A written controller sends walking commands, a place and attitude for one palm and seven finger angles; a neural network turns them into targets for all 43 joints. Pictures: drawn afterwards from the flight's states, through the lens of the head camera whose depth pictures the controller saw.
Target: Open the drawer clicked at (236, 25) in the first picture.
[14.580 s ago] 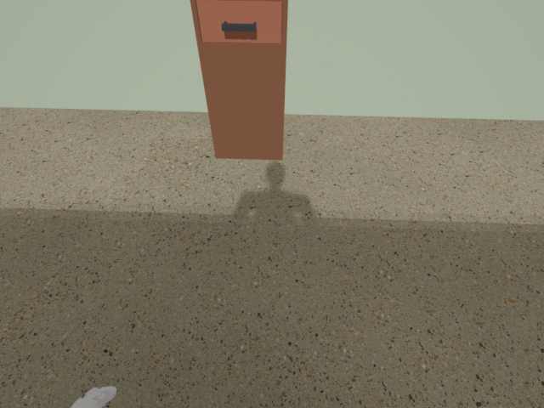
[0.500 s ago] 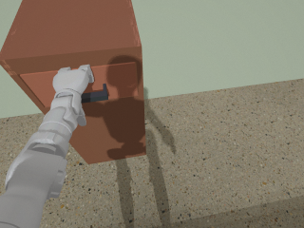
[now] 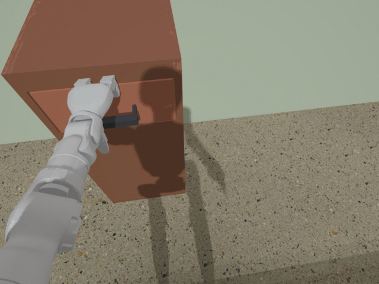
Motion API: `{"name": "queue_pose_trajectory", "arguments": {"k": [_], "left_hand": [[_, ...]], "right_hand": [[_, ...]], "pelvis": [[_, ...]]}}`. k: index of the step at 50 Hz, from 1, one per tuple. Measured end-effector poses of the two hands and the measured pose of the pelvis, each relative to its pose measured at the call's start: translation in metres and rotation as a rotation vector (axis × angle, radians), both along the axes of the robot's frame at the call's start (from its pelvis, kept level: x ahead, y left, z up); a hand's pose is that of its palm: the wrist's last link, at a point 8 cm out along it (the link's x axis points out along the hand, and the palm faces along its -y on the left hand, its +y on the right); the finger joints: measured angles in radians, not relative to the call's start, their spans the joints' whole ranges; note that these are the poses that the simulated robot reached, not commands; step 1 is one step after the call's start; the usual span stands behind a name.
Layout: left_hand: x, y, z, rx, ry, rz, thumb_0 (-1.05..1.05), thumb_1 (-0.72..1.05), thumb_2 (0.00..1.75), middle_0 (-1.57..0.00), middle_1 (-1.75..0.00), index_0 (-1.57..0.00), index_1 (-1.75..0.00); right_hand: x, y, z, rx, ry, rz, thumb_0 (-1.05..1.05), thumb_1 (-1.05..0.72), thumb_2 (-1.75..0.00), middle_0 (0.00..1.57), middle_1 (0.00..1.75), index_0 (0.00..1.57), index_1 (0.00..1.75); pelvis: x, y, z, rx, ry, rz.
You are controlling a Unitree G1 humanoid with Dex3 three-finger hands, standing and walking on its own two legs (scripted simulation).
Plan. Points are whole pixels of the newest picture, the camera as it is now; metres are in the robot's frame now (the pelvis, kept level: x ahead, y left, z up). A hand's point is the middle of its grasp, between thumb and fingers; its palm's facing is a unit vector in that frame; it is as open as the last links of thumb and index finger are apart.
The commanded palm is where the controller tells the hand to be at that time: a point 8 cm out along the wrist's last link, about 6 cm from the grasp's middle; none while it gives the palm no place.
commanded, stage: re-aim the fingers above the handle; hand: left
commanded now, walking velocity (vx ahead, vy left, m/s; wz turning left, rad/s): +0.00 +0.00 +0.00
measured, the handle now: (111, 116) +0.53 +0.18 -0.01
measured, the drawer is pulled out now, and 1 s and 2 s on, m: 0.00 0.00 0.00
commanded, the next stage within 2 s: none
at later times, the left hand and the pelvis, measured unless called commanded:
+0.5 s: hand (97, 119) +0.48 +0.19 +0.05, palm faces -0.04 -0.04 -1.00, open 13.8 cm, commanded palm +0.45 +0.20 +0.10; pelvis +0.00 -0.01 +0.00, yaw +0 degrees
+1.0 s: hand (99, 119) +0.48 +0.19 +0.05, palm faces -0.04 -0.03 -1.00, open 13.8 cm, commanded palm +0.45 +0.19 +0.10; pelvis -0.01 +0.00 +0.00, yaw +0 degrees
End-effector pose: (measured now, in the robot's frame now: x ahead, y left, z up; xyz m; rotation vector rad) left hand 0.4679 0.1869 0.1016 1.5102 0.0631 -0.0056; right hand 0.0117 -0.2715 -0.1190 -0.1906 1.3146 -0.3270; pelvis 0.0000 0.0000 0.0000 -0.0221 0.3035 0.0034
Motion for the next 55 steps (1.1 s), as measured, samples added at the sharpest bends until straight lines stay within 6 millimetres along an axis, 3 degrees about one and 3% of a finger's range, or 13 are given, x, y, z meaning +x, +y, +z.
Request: {"name": "queue_pose_trajectory", "arguments": {"k": [9,23,34,40,45,55], "left_hand": [[-0.012,0.010,-0.014,0.035,-0.004,0.074,0.00,-0.49,0.30,-0.33,-1.21,-0.32,-1.20],[-0.010,0.006,0.000,0.027,-0.009,0.063,0.00,-0.49,0.30,-0.32,-1.20,-0.32,-1.20],[-0.023,0.012,-0.012,0.021,0.010,0.051,0.00,-0.49,0.30,-0.32,-1.20,-0.32,-1.20],[-0.024,0.016,-0.007,0.034,-0.031,0.046,0.00,-0.49,0.30,-0.32,-1.20,-0.32,-1.20],[-0.017,0.011,0.000,0.048,-0.038,0.059,0.00,-0.49,0.30,-0.32,-1.20,-0.32,-1.20],[-0.011,-0.010,-0.006,-0.002,0.003,0.023,0.00,-0.49,0.30,-0.32,-1.20,-0.32,-1.20]], "right_hand": [[0.001,0.005,-0.007,0.045,0.002,-0.004,0.00,-0.90,-0.90,0.20,0.30,0.21,0.30],[0.009,0.000,-0.004,0.030,-0.023,0.008,0.00,-0.90,-0.90,0.20,0.30,0.21,0.30],[0.005,-0.001,-0.001,0.022,-0.025,0.003,0.00,-0.90,-0.90,0.20,0.30,0.21,0.30],[0.004,0.002,-0.002,0.021,-0.020,0.012,0.00,-0.90,-0.90,0.20,0.30,0.21,0.30],[0.002,0.006,-0.005,0.033,-0.016,0.014,0.00,-0.90,-0.90,0.20,0.30,0.21,0.30],[-0.007,0.011,-0.003,0.042,-0.018,-0.020,0.00,-0.90,-0.90,0.20,0.30,0.21,0.30]], "pelvis": [[0.001,-0.003,0.000,0.006,0.002,-0.015],[-0.002,-0.006,0.002,0.006,-0.015,-0.001],[-0.003,-0.004,0.002,0.006,-0.024,-0.009],[-0.007,-0.002,0.001,0.004,-0.023,0.002],[-0.008,0.000,0.001,0.002,-0.020,0.006],[-0.005,0.002,0.002,0.006,-0.012,-0.022]]}}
